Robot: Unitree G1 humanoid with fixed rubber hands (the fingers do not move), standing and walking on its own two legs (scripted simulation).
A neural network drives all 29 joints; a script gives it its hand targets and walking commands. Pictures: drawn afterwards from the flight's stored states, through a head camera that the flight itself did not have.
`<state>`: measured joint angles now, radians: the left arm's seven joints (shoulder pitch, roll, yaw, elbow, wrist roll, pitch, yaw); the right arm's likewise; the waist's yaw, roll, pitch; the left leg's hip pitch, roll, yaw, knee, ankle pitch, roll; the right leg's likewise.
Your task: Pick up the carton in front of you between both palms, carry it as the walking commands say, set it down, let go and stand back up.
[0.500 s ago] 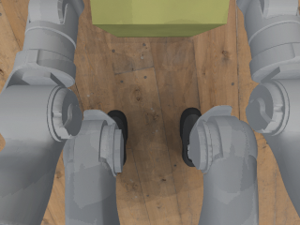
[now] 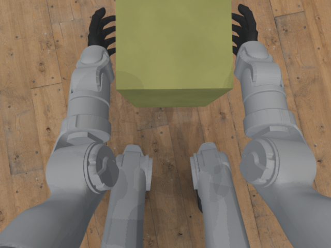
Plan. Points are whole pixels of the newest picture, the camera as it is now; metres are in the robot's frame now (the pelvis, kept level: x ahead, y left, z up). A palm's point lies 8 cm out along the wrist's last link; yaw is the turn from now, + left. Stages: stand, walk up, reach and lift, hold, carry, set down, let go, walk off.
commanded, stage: reach and lift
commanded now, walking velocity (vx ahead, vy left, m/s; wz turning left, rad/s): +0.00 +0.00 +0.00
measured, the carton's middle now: (171, 59) +0.53 -0.01 -0.14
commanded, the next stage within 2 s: none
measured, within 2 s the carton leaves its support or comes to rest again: neither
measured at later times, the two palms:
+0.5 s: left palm (64, 31) +0.49 +0.14 +0.07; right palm (284, 27) +0.49 -0.16 +0.07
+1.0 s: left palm out of the picture +0.44 +0.14 +0.23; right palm out of the picture +0.43 -0.16 +0.23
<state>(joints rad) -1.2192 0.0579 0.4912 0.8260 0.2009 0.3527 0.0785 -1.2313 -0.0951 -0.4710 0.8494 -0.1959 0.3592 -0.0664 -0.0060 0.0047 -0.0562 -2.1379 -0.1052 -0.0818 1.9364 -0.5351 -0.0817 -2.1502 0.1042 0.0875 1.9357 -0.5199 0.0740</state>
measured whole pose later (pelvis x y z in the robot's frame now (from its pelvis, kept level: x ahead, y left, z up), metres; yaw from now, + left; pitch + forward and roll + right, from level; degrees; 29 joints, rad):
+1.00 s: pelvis +0.07 +0.00 +0.26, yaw -1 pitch +24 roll +0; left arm -0.52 -0.13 0.38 0.58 0.22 0.34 0.04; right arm -0.53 0.11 -0.38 0.60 -0.22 0.35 -0.04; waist 0.00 0.00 -0.20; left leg -1.03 -0.08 -0.13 1.02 -0.40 -0.04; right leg -1.04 0.08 0.13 1.02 -0.39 0.04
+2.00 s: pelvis +0.10 +0.00 +0.34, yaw -1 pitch -4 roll +0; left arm -0.31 -0.16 0.29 0.37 0.30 0.63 -0.01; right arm -0.31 0.16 -0.29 0.37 -0.30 0.63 0.00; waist 0.00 0.00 -0.01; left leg -0.15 -0.04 -0.14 0.43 -0.22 -0.02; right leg -0.15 0.04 0.14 0.43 -0.21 0.02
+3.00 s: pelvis +0.09 +0.00 +0.34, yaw -1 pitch -7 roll +0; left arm -0.31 -0.16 0.26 0.27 0.29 0.75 -0.02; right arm -0.30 0.16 -0.26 0.27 -0.29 0.76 0.01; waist 0.00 0.00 0.01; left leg -0.06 -0.03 -0.13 0.38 -0.20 -0.02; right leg -0.06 0.03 0.13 0.38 -0.19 0.01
